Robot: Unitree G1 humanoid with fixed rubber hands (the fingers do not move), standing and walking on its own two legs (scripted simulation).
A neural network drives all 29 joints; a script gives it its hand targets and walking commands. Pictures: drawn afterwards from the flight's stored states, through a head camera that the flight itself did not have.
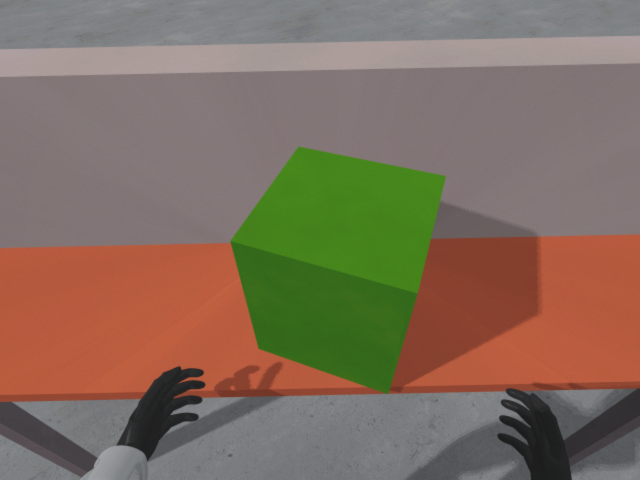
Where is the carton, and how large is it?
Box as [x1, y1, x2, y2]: [230, 147, 445, 393]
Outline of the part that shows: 298,147 230,241 258,347 263,350 388,393 416,297 445,176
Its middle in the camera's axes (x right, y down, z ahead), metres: +0.04 +0.05 +0.56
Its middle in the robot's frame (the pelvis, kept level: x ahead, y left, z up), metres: +0.38 +0.01 +0.04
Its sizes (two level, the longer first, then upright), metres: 0.210 0.200 0.250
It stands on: a table, 0.69 m high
